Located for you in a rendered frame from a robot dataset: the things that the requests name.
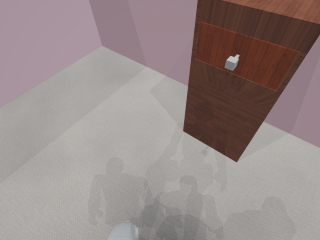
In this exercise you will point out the cabinet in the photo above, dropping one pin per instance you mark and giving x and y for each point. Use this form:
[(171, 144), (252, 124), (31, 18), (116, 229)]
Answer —
[(224, 110)]

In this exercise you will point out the robot left thigh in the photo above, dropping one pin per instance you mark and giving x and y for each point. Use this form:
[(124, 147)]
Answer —
[(124, 231)]

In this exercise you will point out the drawer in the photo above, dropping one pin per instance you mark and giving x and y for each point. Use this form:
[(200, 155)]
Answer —
[(260, 61)]

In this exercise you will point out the handle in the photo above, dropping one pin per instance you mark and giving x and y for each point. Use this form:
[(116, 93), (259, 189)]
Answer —
[(232, 62)]

